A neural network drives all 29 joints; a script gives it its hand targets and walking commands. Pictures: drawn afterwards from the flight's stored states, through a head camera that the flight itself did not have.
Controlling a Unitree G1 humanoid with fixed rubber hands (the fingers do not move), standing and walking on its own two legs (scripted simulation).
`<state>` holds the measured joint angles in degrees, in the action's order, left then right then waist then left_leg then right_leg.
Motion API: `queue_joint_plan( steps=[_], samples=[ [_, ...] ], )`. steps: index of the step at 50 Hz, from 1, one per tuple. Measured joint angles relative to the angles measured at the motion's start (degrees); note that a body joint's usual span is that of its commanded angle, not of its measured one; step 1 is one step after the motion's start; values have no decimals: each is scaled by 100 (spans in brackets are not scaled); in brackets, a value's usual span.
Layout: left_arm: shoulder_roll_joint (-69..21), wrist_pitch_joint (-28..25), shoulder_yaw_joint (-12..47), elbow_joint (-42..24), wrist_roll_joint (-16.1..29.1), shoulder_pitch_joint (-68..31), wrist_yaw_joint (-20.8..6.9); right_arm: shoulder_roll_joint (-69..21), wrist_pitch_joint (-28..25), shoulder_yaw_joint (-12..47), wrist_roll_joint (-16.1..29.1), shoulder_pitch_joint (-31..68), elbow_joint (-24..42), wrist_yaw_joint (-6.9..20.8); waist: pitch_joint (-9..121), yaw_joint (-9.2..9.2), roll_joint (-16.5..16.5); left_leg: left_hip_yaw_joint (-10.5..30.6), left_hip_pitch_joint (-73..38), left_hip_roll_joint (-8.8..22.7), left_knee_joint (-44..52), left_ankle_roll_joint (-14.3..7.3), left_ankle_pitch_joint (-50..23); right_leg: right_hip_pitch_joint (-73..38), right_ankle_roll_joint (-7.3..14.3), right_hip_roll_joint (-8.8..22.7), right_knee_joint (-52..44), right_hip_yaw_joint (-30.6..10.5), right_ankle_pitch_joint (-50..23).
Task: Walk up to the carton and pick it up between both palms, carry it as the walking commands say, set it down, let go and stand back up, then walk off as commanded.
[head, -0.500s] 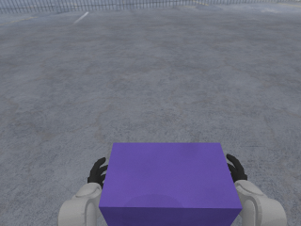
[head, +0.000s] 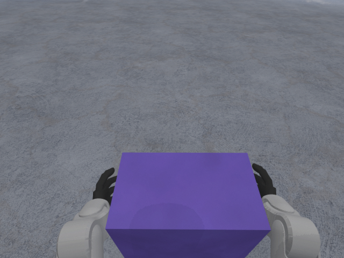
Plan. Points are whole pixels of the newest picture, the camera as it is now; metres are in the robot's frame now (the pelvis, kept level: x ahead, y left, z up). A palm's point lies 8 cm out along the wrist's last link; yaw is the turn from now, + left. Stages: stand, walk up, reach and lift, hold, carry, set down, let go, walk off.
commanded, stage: carry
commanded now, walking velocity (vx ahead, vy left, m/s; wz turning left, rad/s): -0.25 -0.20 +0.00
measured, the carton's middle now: (183, 217) +0.23 +0.00 +0.04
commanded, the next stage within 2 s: none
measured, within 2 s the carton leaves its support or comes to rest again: neither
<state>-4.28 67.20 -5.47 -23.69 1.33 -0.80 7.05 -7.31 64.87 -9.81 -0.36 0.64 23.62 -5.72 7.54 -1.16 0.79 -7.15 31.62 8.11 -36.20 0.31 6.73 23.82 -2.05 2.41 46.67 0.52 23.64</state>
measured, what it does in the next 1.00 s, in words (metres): walks backwards: right foot, then left foot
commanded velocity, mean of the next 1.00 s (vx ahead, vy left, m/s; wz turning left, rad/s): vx -0.25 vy -0.20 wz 0.00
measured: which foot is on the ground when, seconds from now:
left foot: down 0.00-0.06, up 0.08-0.30, down 0.32-0.70, up 0.72-1.00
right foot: up 0.00-0.00, down 0.02-0.34, up 0.36-0.66, down 0.68-1.00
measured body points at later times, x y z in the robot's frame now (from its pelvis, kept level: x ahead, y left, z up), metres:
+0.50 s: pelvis -0.19 -0.09 +0.01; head -0.23 -0.07 +0.46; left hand +0.03 +0.10 +0.07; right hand +0.06 -0.23 +0.08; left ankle -0.15 +0.01 -0.71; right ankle -0.14 -0.22 -0.64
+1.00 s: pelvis -0.39 -0.21 +0.00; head -0.41 -0.21 +0.45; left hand -0.16 -0.03 +0.08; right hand -0.13 -0.37 +0.08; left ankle -0.44 -0.14 -0.70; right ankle -0.26 -0.28 -0.71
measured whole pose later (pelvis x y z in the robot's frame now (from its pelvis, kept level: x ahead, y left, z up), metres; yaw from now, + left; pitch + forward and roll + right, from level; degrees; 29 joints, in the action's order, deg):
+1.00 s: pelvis -0.39 -0.21 +0.00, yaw +3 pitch +3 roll -2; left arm -7.6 63.8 -6.2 -27.5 0.3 3.3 5.9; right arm -7.2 64.8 -10.0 1.4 0.0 27.2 -6.1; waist 6.7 0.7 -2.6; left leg -6.3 22.1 1.6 -50.1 0.4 29.4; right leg 30.1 4.6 -1.9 32.0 7.6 5.3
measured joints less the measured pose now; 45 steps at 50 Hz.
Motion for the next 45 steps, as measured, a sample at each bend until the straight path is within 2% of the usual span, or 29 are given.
queue_joint_plan(
  steps=[1,2,3,5,6,8,11,14,16,17,18,19,21,24,26,29,32,34,35,36,38,39,42,45],
  samples=[
    [-7,0,-20,-3,14,-30,-3,7,12,9,-13,20,31,-5,7,13,-51,15,135,77,-28,58,-81,-275,54,-50,-634,23,-4],
    [-109,-71,-37,96,3,-43,-3,43,27,-47,-4,33,29,-7,-52,32,-305,153,239,257,-57,114,-146,-301,85,-248,-846,123,-155],
    [-221,-107,-38,190,-35,-27,-1,46,45,-135,24,-28,29,-6,-105,91,-470,318,320,302,-152,186,238,-301,114,-359,-923,215,-337],
    [-327,-82,25,255,-93,87,-11,-25,72,-270,76,-288,118,-2,-106,176,-366,423,571,36,-956,229,1630,-161,187,-236,-856,238,-539],
    [-320,-84,84,226,-111,167,-27,-31,94,-279,94,-368,180,-2,-147,197,-289,417,661,-102,-1590,205,1995,-117,226,-164,-815,214,-592],
    [-324,-152,134,132,-147,333,-51,-25,111,-262,126,-386,215,-1,-228,261,-274,419,676,-313,-2622,135,2143,-79,283,-123,-834,196,-720],
    [-341,-250,81,-112,-154,496,-75,-14,65,-152,161,-318,259,-3,-187,325,-362,288,380,-496,-3044,104,2051,104,344,-168,-926,247,-965],
    [-339,-288,-3,-296,-124,476,-88,-3,15,-69,174,-198,315,-11,-45,279,-398,84,-233,-547,-2344,73,1996,385,423,-252,-996,399,-1213],
    [-330,-272,-44,-337,-127,404,-90,10,12,-54,171,-85,295,-15,81,222,-364,-6,-862,-544,-1046,15,1727,612,470,-311,-995,542,-1365],
    [-283,-269,-70,-319,-124,365,-92,-11,-11,-38,156,-17,213,-16,128,228,-246,-8,-980,-613,-603,-145,1758,746,477,-257,-931,586,-1414],
    [-204,-255,-106,-239,-111,338,-95,-10,-41,27,106,54,48,-18,114,198,-90,-31,-929,-677,-576,-263,1701,864,414,-210,-741,528,-1118],
    [-105,-220,-111,-119,-106,313,-96,6,-30,85,44,146,-157,-21,73,119,-27,-62,-900,-651,-602,-322,1615,999,330,-268,-335,404,-526],
    [16,-132,-113,17,-99,316,-85,6,-27,164,-31,199,-438,-18,-21,-34,15,-110,-918,-526,-552,-334,1411,1260,208,-400,711,165,68],
    [-64,-7,-130,66,-85,256,-51,0,-64,134,-26,-38,-372,-1,-153,-143,109,-22,-908,-461,-334,-255,1052,1423,46,-327,1963,-78,-180],
    [-168,-1,-122,69,-99,223,-39,-9,-81,48,17,-165,-240,9,-209,-186,137,36,-842,-419,-195,-191,820,1317,-21,-210,2195,-168,-351],
    [-182,-47,-75,-36,-90,216,-29,-11,-101,5,65,-185,-81,17,-268,-176,119,28,-673,-280,-58,-93,513,932,-78,-45,1739,-140,-262],
    [-97,-72,-35,-173,-23,113,-26,-6,-103,27,58,-116,127,10,-311,-75,35,54,-387,-100,12,47,208,358,-43,8,693,-13,9],
    [-68,-72,-33,-207,19,23,-28,-4,-82,33,31,-90,253,1,-268,-26,-51,95,-120,24,-2,167,19,-163,83,-19,-410,58,-51],
    [-133,-117,-45,-147,17,-12,-30,19,-68,-10,32,-63,275,-2,-291,-21,-238,185,10,178,-65,218,-37,-202,134,-169,-700,126,-379],
    [-234,-161,-48,-42,-15,-17,-30,32,-47,-90,54,-85,261,0,-330,37,-416,348,148,244,-258,273,399,-176,184,-291,-751,222,-530],
    [-336,-153,14,111,-88,82,-43,-12,28,-231,89,-259,259,1,-298,172,-413,541,481,-36,-1281,270,1869,-38,277,-226,-706,295,-627],
    [-325,-156,71,138,-112,173,-64,-26,72,-246,88,-334,277,-2,-297,208,-365,577,614,-199,-1987,234,2186,9,321,-177,-708,288,-672],
    [-336,-235,93,46,-127,450,-93,-21,143,-178,94,-371,287,-14,-354,291,-373,564,591,-510,-3335,157,2219,59,418,-200,-894,272,-949],
    [-347,-320,22,-209,-89,537,-105,-11,88,-72,134,-294,389,-27,-342,329,-448,405,249,-627,-3500,150,2059,207,517,-295,-1107,390,-1273]
  ],
)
